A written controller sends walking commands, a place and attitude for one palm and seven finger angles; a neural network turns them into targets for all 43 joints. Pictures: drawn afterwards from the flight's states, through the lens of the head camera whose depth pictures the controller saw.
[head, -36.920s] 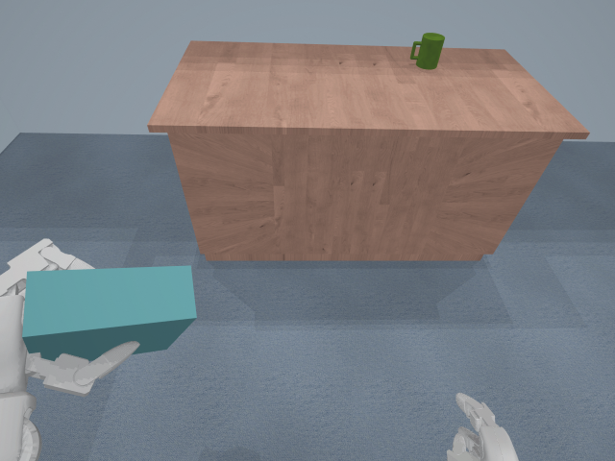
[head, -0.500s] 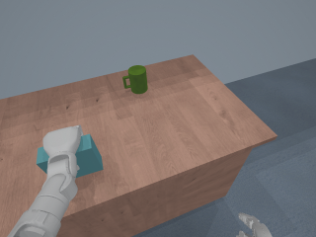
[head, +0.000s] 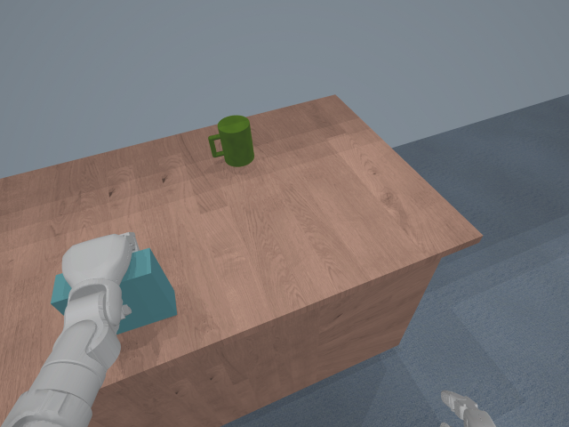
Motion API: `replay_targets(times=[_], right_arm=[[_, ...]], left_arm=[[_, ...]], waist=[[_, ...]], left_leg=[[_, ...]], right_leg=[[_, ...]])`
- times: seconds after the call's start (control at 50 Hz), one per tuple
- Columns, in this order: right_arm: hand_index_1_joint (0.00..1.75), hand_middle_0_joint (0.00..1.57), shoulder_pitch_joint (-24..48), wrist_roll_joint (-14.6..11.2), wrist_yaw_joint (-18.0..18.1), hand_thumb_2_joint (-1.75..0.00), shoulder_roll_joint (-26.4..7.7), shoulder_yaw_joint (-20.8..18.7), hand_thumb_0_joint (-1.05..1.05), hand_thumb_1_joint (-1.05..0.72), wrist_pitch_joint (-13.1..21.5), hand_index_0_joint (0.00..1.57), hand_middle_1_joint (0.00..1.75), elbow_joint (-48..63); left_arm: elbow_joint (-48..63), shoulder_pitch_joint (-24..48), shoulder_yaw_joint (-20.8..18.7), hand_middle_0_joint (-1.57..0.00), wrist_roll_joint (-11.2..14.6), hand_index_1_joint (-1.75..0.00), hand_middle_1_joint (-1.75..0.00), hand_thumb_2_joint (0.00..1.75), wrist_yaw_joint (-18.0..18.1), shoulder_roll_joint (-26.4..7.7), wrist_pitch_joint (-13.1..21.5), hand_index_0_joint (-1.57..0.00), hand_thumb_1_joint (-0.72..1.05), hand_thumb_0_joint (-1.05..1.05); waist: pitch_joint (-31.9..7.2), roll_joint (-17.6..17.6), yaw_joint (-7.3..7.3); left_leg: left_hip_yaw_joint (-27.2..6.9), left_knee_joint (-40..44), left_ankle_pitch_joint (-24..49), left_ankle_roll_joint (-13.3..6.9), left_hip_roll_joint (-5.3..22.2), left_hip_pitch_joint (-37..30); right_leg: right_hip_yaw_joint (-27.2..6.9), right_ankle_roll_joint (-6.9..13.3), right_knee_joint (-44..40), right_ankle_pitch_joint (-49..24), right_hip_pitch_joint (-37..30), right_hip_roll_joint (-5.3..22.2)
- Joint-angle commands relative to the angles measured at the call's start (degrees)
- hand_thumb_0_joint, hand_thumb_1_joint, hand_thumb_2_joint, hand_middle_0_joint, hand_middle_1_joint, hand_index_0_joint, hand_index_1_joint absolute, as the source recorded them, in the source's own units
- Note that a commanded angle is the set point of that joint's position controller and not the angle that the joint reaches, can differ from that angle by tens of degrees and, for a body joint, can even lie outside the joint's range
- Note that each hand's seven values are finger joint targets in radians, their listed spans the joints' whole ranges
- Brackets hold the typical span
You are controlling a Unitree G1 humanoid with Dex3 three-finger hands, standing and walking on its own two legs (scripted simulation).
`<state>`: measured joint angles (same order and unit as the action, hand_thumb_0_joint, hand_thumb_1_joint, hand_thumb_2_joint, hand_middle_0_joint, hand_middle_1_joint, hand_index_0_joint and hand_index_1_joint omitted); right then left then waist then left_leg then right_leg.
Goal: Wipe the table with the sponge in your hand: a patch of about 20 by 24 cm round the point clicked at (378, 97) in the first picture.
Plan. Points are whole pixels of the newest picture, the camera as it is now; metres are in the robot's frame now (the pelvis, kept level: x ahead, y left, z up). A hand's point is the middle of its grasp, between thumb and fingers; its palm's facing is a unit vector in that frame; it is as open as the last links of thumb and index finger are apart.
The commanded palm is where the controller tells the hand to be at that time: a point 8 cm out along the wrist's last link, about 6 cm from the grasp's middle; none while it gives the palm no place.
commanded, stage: lift the sponge slowly off the table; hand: left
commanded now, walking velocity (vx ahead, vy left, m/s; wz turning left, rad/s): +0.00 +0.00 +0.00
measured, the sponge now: (126, 303) +0.31 +0.30 -0.03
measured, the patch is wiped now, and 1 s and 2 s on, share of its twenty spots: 1.00 1.00 1.00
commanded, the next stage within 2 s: bring the sponge back beside the body in 1.68 s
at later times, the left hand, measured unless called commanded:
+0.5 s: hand (115, 274) +0.32 +0.29 +0.04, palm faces -0.05 -0.07 -1.00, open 9.4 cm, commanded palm +0.29 +0.28 +0.11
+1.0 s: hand (103, 267) +0.31 +0.29 +0.08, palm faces -0.03 -0.07 -1.00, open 9.4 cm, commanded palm +0.29 +0.28 +0.15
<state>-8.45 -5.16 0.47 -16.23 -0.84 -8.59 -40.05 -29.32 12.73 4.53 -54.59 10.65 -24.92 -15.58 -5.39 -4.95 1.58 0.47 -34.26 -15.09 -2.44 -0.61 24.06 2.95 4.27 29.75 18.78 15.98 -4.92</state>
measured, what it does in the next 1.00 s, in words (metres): stands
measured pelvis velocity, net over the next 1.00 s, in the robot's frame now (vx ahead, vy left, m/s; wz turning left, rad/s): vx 0.00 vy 0.01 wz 0.02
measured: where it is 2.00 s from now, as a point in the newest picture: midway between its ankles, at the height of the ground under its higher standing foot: outside the picture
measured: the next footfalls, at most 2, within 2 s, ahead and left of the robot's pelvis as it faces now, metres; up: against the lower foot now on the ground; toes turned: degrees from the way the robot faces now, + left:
none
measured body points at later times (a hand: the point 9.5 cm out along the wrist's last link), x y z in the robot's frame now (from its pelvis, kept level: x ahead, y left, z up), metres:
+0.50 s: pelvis +0.00 +0.01 +0.00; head +0.00 -0.01 +0.45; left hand +0.32 +0.29 +0.10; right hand +0.19 -0.22 -0.11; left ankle +0.02 +0.09 -0.73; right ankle -0.04 -0.07 -0.73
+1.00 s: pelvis +0.00 +0.01 +0.01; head -0.01 -0.03 +0.46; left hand +0.30 +0.29 +0.13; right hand +0.21 -0.22 -0.09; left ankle +0.02 +0.09 -0.73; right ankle -0.04 -0.07 -0.73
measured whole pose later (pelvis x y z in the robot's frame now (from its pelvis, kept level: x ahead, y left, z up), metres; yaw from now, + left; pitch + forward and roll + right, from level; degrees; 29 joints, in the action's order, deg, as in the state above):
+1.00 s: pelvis +0.00 +0.01 +0.01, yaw +1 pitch +0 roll -1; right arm -4.0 -4.9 1.4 -16.2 0.6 -6.7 -40.0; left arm -18.3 13.8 8.4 -53.2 3.2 -24.6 -20.2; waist -2.4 -5.8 4.4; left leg 0.2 -27.7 -12.0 -3.1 -2.3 15.8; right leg 3.0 3.5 24.2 16.5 7.9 -3.5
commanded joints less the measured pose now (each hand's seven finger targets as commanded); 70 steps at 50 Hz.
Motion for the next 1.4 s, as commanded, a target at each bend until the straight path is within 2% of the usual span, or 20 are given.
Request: replay_targets(times=[0.0,0.08,0.18,0.2,0.26,0.32,0.38,0.48,0.6,0.68,0.86,0.92,1.02,1.06,1.12,1.16,1.22,1.26,1.32,1.38], right_arm=[[0.3,0.2,7.3,0.3,0.1,-0.9,-6.4,-2.3,0.0,-0.9,2.8,0.2,0.3,8.5],[0.3,0.2,7.8,0.1,0.4,-0.9,-6.7,-2.2,0.0,-0.9,3.1,0.2,0.3,7.8],[0.3,0.2,8.7,0.1,0.5,-0.9,-6.3,-2.3,0.0,-0.9,3.7,0.2,0.3,7.7],[0.3,0.2,8.5,0.4,0.5,-0.9,-6.1,-2.3,0.0,-0.9,4.0,0.2,0.3,8.0],[0.3,0.2,8.8,0.3,0.7,-0.9,-6.5,-2.0,0.0,-0.9,3.8,0.2,0.3,7.6],[0.3,0.2,9.3,0.2,0.9,-0.9,-6.1,-1.7,0.0,-0.9,4.1,0.2,0.3,7.6],[0.3,0.2,9.4,0.4,1.2,-0.9,-6.0,-1.7,0.0,-0.9,4.3,0.2,0.3,7.5],[0.3,0.2,9.8,0.6,0.9,-0.9,-5.8,-1.6,0.0,-0.9,4.7,0.2,0.3,8.1],[0.3,0.2,10.8,0.5,0.3,-0.9,-5.9,-1.4,0.0,-0.9,4.2,0.2,0.3,8.5],[0.3,0.2,12.4,0.5,0.5,-0.9,-6.1,-0.8,0.0,-0.9,3.6,0.2,0.3,8.6],[0.3,0.2,13.6,0.6,0.5,-0.9,-5.7,-0.5,0.0,-0.9,4.4,0.2,0.3,9.8],[0.3,0.2,13.4,0.3,0.9,-0.9,-5.8,-0.1,0.0,-0.9,4.3,0.2,0.3,8.9],[0.3,0.2,13.7,0.2,1.7,-0.9,-5.7,0.0,0.0,-0.9,4.9,0.2,0.3,8.4],[0.3,0.2,14.0,0.5,1.7,-0.9,-5.9,0.0,0.0,-0.9,5.1,0.2,0.3,8.8],[0.3,0.2,13.8,0.4,1.8,-0.9,-5.7,0.1,0.0,-0.9,4.9,0.2,0.3,8.0],[0.3,0.2,14.6,0.2,1.9,-0.9,-6.2,0.6,0.0,-0.9,4.5,0.2,0.3,7.8],[0.3,0.2,14.7,0.4,1.7,-0.9,-6.0,0.3,0.0,-0.9,4.6,0.2,0.3,8.1],[0.3,0.2,15.3,0.4,1.5,-0.9,-6.5,0.4,0.0,-0.9,4.2,0.2,0.3,8.4],[0.3,0.2,15.1,0.3,1.2,-0.9,-6.1,0.3,0.0,-0.9,4.2,0.2,0.3,9.1],[0.3,0.2,15.4,0.2,1.3,-0.9,-6.1,0.3,0.0,-0.9,4.4,0.2,0.3,9.5]], left_arm=[[9.6,11.0,-3.8,-1.2,0.7,-1.6,-1.6,1.3,1.2,-8.9,1.2,-1.2,0.1,0.0],[10.8,14.8,-6.5,-1.2,0.7,-1.6,-1.6,1.3,1.8,-12.4,0.9,-1.2,0.1,0.0],[13.4,16.6,-5.3,-1.2,-0.1,-1.6,-1.6,1.3,2.0,-11.6,0.8,-1.2,0.1,0.0],[14.0,16.7,-3.4,-1.2,0.0,-1.6,-1.6,1.3,1.9,-9.4,0.9,-1.2,0.1,0.0],[13.4,18.3,-6.0,-1.2,-0.4,-1.6,-1.6,1.3,1.5,-12.9,0.2,-1.2,0.1,0.0],[13.8,21.5,-3.6,-1.2,-1.0,-1.6,-1.6,1.3,1.4,-10.7,0.0,-1.2,0.1,0.0],[15.7,25.8,-4.3,-1.2,-1.8,-1.6,-1.6,1.3,1.3,-12.5,0.3,-1.2,0.1,0.0],[17.0,23.5,-3.2,-1.2,-1.6,-1.6,-1.6,1.3,1.1,-10.5,-0.1,-1.2,0.1,0.0],[16.2,21.5,-1.9,-1.2,-0.9,-1.6,-1.6,1.3,0.2,-8.8,-3.5,-1.2,0.1,0.0],[18.0,22.3,-5.0,-1.2,-1.2,-1.6,-1.6,1.3,-0.7,-13.1,-5.0,-1.2,0.1,0.0],[24.7,19.7,-3.1,-1.2,-0.4,-1.6,-1.6,1.3,-4.1,-12.1,-4.0,-1.2,0.1,0.0],[22.0,21.9,-2.6,-1.2,-0.4,-1.6,-1.6,1.3,-4.9,-11.8,-4.2,-1.2,0.1,0.0],[22.7,27.0,-1.7,-1.2,-0.5,-1.6,-1.6,1.3,-5.4,-11.9,-2.9,-1.2,0.1,0.0],[24.4,26.3,-4.8,-1.2,-0.6,-1.6,-1.6,1.3,-5.4,-15.6,-2.5,-1.2,0.1,0.0],[20.5,25.4,-3.9,-1.2,-0.2,-1.6,-1.6,1.3,-5.4,-13.8,-3.1,-1.2,0.1,0.0],[19.8,28.5,-5.4,-1.2,-0.7,-1.6,-1.6,1.3,-5.9,-16.7,-4.1,-1.2,0.1,0.0],[18.6,25.3,-4.8,-1.2,-0.2,-1.6,-1.6,1.3,-6.4,-15.4,-4.5,-1.2,0.1,0.0],[19.8,24.7,-7.7,-1.2,0.0,-1.6,-1.6,1.3,-7.4,-19.0,-4.7,-1.2,0.1,0.0],[20.8,23.3,-4.6,-1.2,0.7,-1.6,-1.6,1.3,-8.6,-15.3,-4.5,-1.2,0.1,0.0],[22.6,23.2,-5.3,-1.2,0.8,-1.6,-1.6,1.3,-9.5,-16.7,-4.1,-1.2,0.1,0.0]], waist=[[-11.4,3.1,-0.03],[-11.6,4.2,0.43],[-13.4,1.4,1.03],[-12.5,1.7,0.34],[-11.7,2.6,0.68],[-11.5,1.4,0.45],[-13.0,-0.1,0.54],[-15.3,-0.9,1.53],[-13.2,2.5,1.91],[-14.5,3.5,2.66],[-12.8,-0.1,2.42],[-9.5,1.5,1.55],[-9.8,1.6,1.04],[-12.9,-0.1,2.35],[-10.6,2.8,1.85],[-10.6,1.4,2.19],[-11.3,1.9,2.54],[-13.2,1.8,3.3],[-11.2,3.4,2.41],[-10.0,1.7,2.43]], left_leg=[[-2.1,2.3,13.3,-1.9,-2.1,-9.4],[-2.5,3.2,12.5,-2.0,-2.2,-9.9],[-2.9,4.0,14.0,-1.9,-1.8,-13.2],[-2.5,3.8,14.4,-2.0,-1.7,-13.4],[-3.1,4.9,13.5,-1.7,-1.6,-12.9],[-3.6,5.3,13.1,-1.8,-1.6,-14.4],[-4.3,5.6,13.5,-1.6,-1.3,-16.4],[-4.6,5.8,16.7,-1.2,-1.0,-18.4],[-4.4,6.8,17.5,-1.0,-0.6,-18.0],[-4.0,7.3,17.9,-1.3,-1.3,-17.2],[-4.2,8.1,19.1,-1.5,-1.3,-19.9],[-4.3,8.8,16.5,-1.7,-1.4,-18.9],[-3.9,9.4,14.8,-1.8,-1.5,-19.9],[-4.0,9.6,16.2,-1.7,-1.7,-20.6],[-3.0,9.7,15.3,-1.8,-1.8,-18.8],[-3.2,10.6,14.3,-1.4,-2.0,-18.4],[-2.3,9.8,16.0,-1.7,-2.2,-18.1],[-2.5,9.7,17.5,-1.7,-2.6,-18.1],[-2.2,9.6,17.3,-2.0,-2.4,-17.5],[-2.2,9.8,16.7,-2.2,-2.4,-17.8]], right_leg=[[-5.6,-0.4,-3.9,-24.0,-2.5,1.1],[-5.7,-0.5,-4.7,-22.4,-3.3,1.1],[-5.0,-0.1,-4.6,-20.3,-2.7,0.9],[-4.6,-0.1,-4.5,-20.8,-2.1,0.8],[-4.8,0.1,-5.1,-18.9,-2.6,0.7],[-3.9,0.1,-5.6,-16.5,-1.1,0.6],[-3.7,0.4,-5.4,-15.0,-0.8,0.4],[-3.1,0.6,-5.2,-16.7,-1.8,0.4],[-2.8,0.6,-5.6,-17.4,-2.6,0.4],[-3.9,0.4,-6.1,-20.6,-6.5,0.9],[-4.1,0.6,-7.7,-20.9,-6.9,0.7],[-3.9,0.4,-8.6,-18.6,-5.4,0.8],[-4.3,0.3,-9.5,-17.0,-5.3,0.9],[-5.2,0.7,-9.4,-18.6,-7.9,1.0],[-5.0,0.2,-9.8,-19.2,-7.7,1.2],[-5.8,0.5,-10.3,-17.7,-8.2,1.3],[-5.7,0.1,-9.9,-21.3,-9.8,1.7],[-7.1,0.3,-9.7,-24.8,-12.4,1.9],[-6.1,-0.3,-9.6,-25.3,-11.4,2.0],[-6.4,-0.3,-10.0,-23.9,-10.9,2.0]])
